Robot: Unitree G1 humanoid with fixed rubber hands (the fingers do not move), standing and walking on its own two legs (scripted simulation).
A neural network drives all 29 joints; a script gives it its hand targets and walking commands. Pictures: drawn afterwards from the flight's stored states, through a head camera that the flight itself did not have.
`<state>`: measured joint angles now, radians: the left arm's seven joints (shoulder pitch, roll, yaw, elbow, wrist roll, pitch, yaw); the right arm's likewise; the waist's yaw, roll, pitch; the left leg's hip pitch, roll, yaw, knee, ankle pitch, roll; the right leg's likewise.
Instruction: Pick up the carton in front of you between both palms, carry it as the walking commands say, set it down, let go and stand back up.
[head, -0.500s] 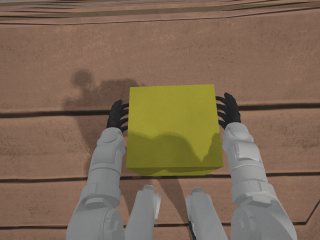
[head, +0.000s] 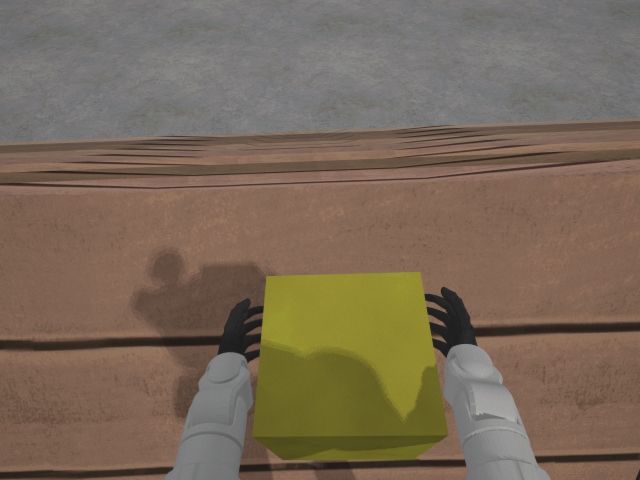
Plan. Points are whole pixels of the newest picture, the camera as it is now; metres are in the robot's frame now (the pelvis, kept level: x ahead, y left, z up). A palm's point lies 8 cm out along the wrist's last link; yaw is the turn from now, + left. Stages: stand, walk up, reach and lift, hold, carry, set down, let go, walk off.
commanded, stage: reach and lift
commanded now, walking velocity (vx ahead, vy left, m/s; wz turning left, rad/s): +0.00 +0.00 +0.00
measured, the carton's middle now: (345, 374) +0.30 +0.00 -0.11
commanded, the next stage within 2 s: hold in 1.26 s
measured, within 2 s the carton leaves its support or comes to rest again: neither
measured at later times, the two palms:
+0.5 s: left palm (220, 345) +0.28 +0.15 +0.06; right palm (494, 339) +0.28 -0.15 +0.07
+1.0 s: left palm (217, 341) +0.28 +0.15 +0.06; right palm (491, 328) +0.29 -0.15 +0.08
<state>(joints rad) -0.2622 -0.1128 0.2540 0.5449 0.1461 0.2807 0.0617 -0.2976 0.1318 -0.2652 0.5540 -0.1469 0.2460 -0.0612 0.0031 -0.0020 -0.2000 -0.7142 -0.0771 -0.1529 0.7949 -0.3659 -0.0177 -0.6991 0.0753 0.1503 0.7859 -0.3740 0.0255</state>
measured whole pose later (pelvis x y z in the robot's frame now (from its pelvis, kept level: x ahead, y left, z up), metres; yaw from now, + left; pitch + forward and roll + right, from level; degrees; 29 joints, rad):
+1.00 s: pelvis +0.00 +0.00 +0.04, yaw +0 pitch -4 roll +0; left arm -0.25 -0.15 0.23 0.33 0.28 0.67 0.00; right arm -0.30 0.16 -0.26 0.36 -0.30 0.63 0.00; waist 0.00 -0.01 -0.02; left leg -0.10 -0.05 -0.15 0.39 -0.21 -0.01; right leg -0.09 0.04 0.15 0.39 -0.22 0.01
